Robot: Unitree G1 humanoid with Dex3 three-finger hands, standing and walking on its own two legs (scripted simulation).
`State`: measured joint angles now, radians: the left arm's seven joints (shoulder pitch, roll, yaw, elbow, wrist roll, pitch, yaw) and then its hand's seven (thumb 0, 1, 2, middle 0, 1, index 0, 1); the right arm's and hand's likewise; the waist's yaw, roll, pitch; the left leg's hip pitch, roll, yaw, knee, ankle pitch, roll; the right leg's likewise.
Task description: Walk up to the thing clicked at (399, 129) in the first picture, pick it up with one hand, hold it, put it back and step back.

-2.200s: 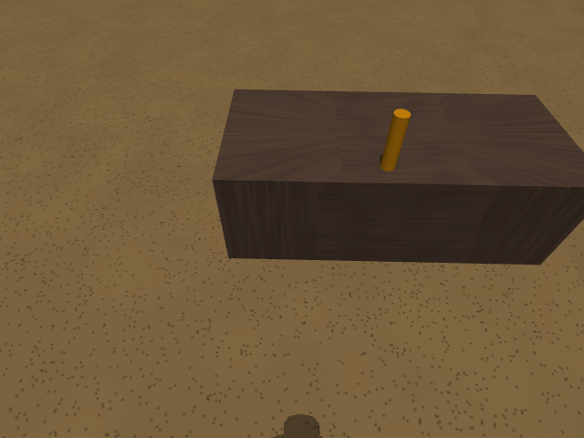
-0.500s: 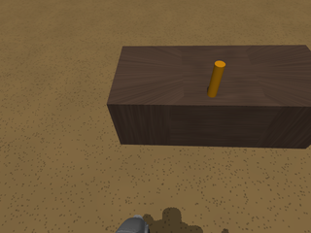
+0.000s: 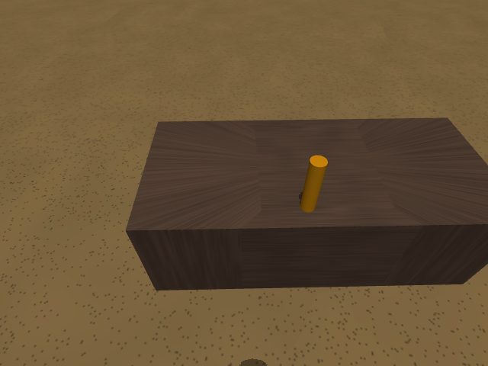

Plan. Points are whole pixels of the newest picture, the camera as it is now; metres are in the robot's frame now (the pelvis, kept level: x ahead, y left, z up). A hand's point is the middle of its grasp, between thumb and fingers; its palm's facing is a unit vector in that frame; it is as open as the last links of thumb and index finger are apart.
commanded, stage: walk up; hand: right
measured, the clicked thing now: (312, 185) +0.69 -0.19 -0.21
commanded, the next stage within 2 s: none
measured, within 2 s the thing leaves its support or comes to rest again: neither
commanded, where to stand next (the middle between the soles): +0.29 +0.01 m, yaw +2 degrees
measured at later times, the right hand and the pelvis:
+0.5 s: hand (387, 319) +0.27 -0.27 -0.14, palm faces -0.18 +0.92 -0.35, open 7.4 cm; pelvis +0.17 -0.01 +0.00, yaw +5 degrees
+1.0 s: hand (359, 284) +0.35 -0.24 -0.17, palm faces -0.07 +0.94 -0.33, open 7.4 cm; pelvis +0.22 +0.01 -0.02, yaw +2 degrees
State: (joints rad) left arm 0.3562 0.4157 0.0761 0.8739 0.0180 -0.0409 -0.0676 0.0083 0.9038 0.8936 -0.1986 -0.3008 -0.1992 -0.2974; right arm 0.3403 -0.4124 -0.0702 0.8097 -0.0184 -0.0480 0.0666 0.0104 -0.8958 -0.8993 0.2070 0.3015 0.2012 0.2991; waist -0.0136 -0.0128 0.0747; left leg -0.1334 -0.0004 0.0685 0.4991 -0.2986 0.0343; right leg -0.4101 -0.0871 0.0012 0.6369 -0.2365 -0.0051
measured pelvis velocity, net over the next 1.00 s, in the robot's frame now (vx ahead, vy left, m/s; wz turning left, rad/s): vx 0.22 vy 0.01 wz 0.04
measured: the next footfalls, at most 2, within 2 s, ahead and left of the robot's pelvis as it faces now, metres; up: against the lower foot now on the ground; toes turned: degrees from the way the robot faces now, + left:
right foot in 0.04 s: +0.16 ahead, -0.14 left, +0.00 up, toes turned -3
left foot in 0.52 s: +0.31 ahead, +0.13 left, +0.00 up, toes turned +7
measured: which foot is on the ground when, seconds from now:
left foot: down 0.00-0.06, up 0.08-0.50, down 0.52-0.96, up 0.98-1.00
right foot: up 0.00-0.02, down 0.04-0.56, up 0.58-0.90, down 0.92-1.00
